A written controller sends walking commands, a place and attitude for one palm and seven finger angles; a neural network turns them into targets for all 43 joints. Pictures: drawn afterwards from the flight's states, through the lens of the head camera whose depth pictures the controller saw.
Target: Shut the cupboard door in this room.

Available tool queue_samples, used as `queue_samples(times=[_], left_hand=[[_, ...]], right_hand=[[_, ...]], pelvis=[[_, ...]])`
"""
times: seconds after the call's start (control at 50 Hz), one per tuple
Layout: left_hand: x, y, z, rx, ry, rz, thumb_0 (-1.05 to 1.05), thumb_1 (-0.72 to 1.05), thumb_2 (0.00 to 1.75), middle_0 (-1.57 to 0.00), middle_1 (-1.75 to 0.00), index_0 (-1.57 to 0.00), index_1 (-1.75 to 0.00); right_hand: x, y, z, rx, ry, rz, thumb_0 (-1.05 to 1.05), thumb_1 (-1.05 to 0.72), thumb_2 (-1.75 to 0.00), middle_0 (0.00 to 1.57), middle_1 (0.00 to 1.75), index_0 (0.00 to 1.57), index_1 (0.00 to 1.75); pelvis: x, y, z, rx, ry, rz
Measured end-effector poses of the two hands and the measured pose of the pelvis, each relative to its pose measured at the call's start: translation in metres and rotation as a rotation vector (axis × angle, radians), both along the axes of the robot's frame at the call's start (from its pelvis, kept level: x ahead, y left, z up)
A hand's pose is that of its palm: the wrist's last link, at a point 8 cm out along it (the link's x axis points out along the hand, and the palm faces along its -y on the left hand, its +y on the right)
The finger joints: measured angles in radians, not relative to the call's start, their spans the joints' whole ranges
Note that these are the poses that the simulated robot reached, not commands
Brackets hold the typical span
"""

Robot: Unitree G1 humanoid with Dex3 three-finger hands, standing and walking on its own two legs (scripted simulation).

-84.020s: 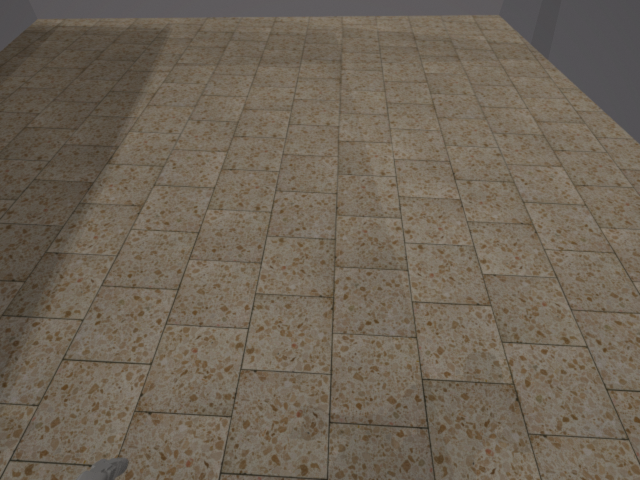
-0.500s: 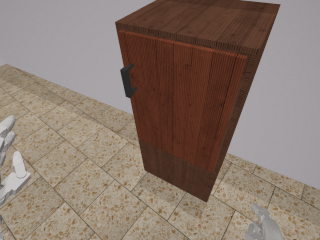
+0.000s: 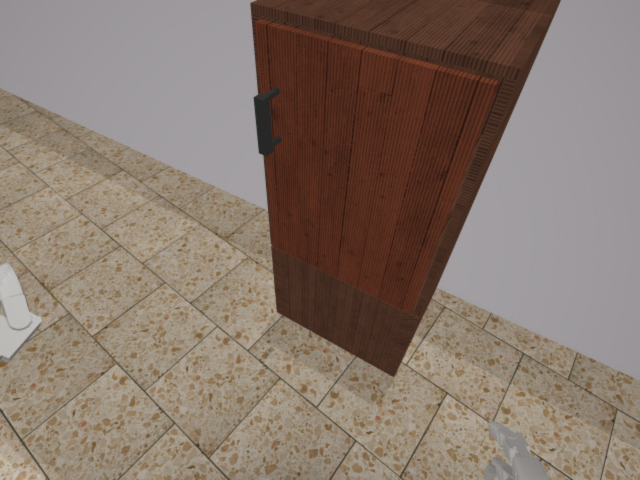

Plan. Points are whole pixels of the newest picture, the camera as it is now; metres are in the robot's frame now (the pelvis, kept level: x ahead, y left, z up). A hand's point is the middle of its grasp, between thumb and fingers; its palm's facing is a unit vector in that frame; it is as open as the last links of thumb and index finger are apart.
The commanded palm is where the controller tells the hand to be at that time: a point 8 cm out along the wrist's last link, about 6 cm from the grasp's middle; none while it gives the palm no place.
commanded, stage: step back with the hand held close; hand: left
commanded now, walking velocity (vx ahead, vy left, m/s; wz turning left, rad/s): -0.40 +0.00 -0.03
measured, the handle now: (270, 121) +0.74 +0.14 +0.07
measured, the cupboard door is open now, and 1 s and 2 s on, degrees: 0 0 0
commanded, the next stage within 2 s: stop stepping back and stand still in 0.44 s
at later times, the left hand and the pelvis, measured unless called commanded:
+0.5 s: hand out of the picture +0.07 +0.27 +0.20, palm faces +0.58 -0.65 -0.49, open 7.4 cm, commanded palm -0.01 +0.30 +0.20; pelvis -0.10 -0.02 -0.02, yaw +9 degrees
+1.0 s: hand out of the picture +0.03 +0.28 +0.19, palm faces +0.44 -0.78 -0.45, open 7.4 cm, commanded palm -0.04 +0.31 +0.20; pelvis -0.18 +0.01 +0.01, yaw +0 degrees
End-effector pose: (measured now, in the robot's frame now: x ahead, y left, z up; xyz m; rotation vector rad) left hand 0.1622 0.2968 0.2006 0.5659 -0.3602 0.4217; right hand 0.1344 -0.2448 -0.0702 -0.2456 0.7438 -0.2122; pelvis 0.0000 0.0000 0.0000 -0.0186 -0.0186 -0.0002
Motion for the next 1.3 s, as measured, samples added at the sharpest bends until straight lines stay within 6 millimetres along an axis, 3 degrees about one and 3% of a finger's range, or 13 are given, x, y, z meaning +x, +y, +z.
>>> queue_samples(times=[0.2, 0.36, 0.44, 0.52, 0.62, 0.76, 0.86, 0.94, 1.04, 1.12, 1.2, 1.3], left_hand=[[-0.042, 0.003, 0.002, 0.055, -0.011, 0.041, 0.01, 0.88, 0.90, -0.21, -0.31, -0.21, -0.30], [-0.073, 0.003, 0.003, 0.048, -0.028, 0.011, 0.01, 0.88, 0.90, -0.21, -0.31, -0.21, -0.30], [-0.107, 0.003, 0.017, 0.125, -0.095, 0.027, 0.01, 0.88, 0.90, -0.21, -0.31, -0.22, -0.30], [-0.150, 0.009, 0.011, 0.113, -0.051, 0.117, 0.01, 0.88, 0.90, -0.21, -0.31, -0.21, -0.30], [-0.183, 0.027, -0.002, -0.035, 0.031, 0.197, 0.01, 0.88, 0.90, -0.21, -0.31, -0.21, -0.30], [-0.187, 0.052, -0.010, -0.100, -0.012, 0.149, 0.01, 0.88, 0.90, -0.21, -0.31, -0.21, -0.30], [-0.188, 0.036, 0.005, -0.096, 0.000, 0.054, 0.01, 0.89, 0.90, -0.21, -0.31, -0.21, -0.30], [-0.184, 0.022, 0.009, -0.048, 0.033, -0.004, 0.01, 0.89, 0.90, -0.21, -0.31, -0.21, -0.30], [-0.174, 0.014, 0.002, -0.034, 0.087, -0.012, 0.01, 0.89, 0.90, -0.21, -0.31, -0.21, -0.30], [-0.173, 0.010, -0.001, -0.046, 0.087, -0.025, 0.01, 0.88, 0.90, -0.21, -0.31, -0.21, -0.30], [-0.168, 0.012, -0.004, -0.052, 0.080, -0.044, 0.01, 0.88, 0.90, -0.21, -0.31, -0.21, -0.30], [-0.164, 0.013, -0.003, -0.042, 0.105, -0.044, 0.01, 0.88, 0.90, -0.21, -0.31, -0.21, -0.30]], right_hand=[[-0.020, -0.005, -0.010, 0.002, 0.012, 0.041, 0.02, -0.90, -0.90, 0.21, 0.30, 0.21, 0.30], [-0.039, 0.004, -0.007, -0.010, -0.002, 0.060, 0.02, -0.90, -0.90, 0.21, 0.30, 0.21, 0.30], [-0.045, 0.011, -0.014, 0.023, -0.026, 0.090, 0.02, -0.90, -0.90, 0.21, 0.30, 0.21, 0.30], [-0.048, 0.018, -0.021, 0.042, -0.007, 0.155, 0.02, -0.90, -0.90, 0.21, 0.30, 0.21, 0.30], [-0.063, 0.038, 0.003, 0.009, 0.030, 0.204, 0.02, -0.90, -0.90, 0.21, 0.30, 0.21, 0.30], [-0.093, 0.060, 0.026, 0.001, -0.097, 0.180, 0.02, -0.90, -0.90, 0.21, 0.30, 0.21, 0.30], [-0.133, 0.064, 0.037, 0.052, -0.112, 0.134, 0.01, -0.90, -0.90, 0.21, 0.30, 0.21, 0.30], [-0.162, 0.051, 0.027, 0.058, -0.057, 0.085, 0.01, -0.90, -0.90, 0.21, 0.30, 0.21, 0.30], [-0.195, 0.021, 0.002, 0.046, 0.052, 0.002, 0.01, -0.90, -0.90, 0.21, 0.30, 0.21, 0.30], [-0.218, 0.002, -0.002, 0.011, 0.116, -0.061, 0.02, -0.90, -0.90, 0.21, 0.30, 0.21, 0.30], [-0.228, -0.006, -0.001, -0.019, 0.123, -0.112, 0.02, -0.90, -0.90, 0.21, 0.30, 0.21, 0.30], [-0.219, 0.001, 0.005, -0.005, 0.074, -0.104, 0.02, -0.90, -0.90, 0.20, 0.30, 0.20, 0.30]], pelvis=[[-0.030, -0.005, -0.007, 0.017, 0.003, 0.041], [-0.067, -0.003, -0.009, -0.016, 0.005, 0.080], [-0.080, -0.014, -0.017, -0.041, 0.008, 0.163], [-0.100, -0.013, -0.017, -0.012, 0.006, 0.156], [-0.120, 0.001, 0.006, 0.045, 0.030, 0.104], [-0.160, 0.019, 0.006, 0.025, 0.015, 0.092], [-0.170, 0.021, 0.019, -0.010, 0.007, 0.041], [-0.175, 0.015, 0.018, 0.000, 0.030, 0.016], [-0.183, 0.010, 0.012, 0.003, 0.036, -0.009], [-0.179, 0.012, 0.012, 0.009, 0.024, -0.030], [-0.176, 0.015, 0.012, 0.015, 0.008, -0.038], [-0.179, 0.015, 0.016, 0.015, 0.023, -0.040]])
